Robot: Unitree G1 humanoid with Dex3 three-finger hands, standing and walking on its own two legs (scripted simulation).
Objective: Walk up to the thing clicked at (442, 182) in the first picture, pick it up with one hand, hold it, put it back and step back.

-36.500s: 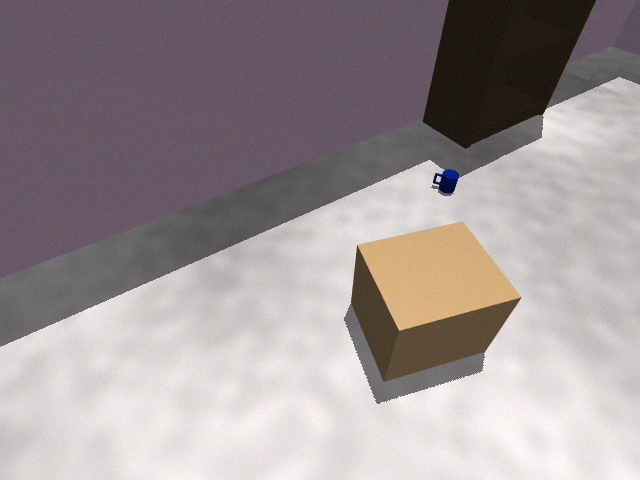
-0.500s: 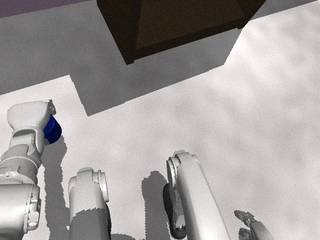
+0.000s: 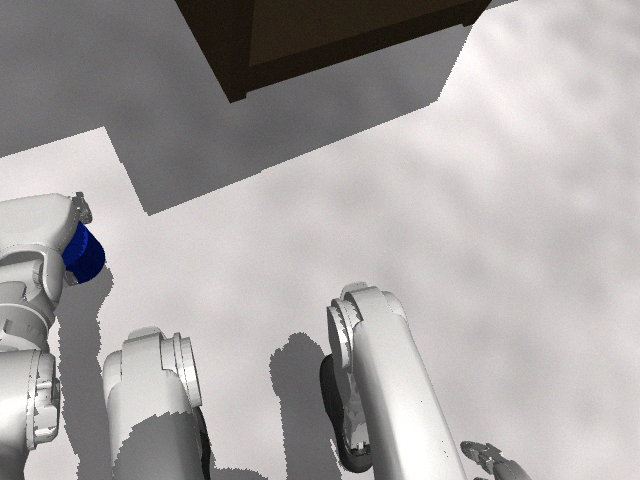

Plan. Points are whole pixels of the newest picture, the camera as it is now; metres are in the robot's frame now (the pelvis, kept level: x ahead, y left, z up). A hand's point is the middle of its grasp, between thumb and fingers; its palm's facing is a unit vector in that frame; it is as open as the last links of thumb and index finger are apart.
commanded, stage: crouch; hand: left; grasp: from above
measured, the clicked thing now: (54, 245) +0.47 +0.27 -0.22
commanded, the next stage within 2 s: lower in 0.06 s
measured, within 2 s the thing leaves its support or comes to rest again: rests again in 0.86 s
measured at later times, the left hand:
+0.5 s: hand (72, 255) +0.45 +0.25 -0.23, palm faces -0.49 -0.07 -0.87, open 9.9 cm
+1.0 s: hand (81, 253) +0.47 +0.25 -0.27, palm faces -0.48 -0.08 -0.87, open 10.0 cm
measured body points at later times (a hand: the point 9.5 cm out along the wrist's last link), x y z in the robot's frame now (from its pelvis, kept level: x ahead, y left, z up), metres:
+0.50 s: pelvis +0.01 +0.00 -0.03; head +0.26 +0.07 +0.34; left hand +0.48 +0.26 -0.18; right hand +0.04 -0.28 -0.13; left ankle +0.08 +0.13 -0.33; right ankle +0.10 -0.14 -0.33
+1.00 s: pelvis +0.01 +0.01 -0.06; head +0.28 +0.07 +0.30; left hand +0.49 +0.26 -0.22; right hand +0.03 -0.26 -0.15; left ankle +0.08 +0.13 -0.33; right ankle +0.10 -0.14 -0.33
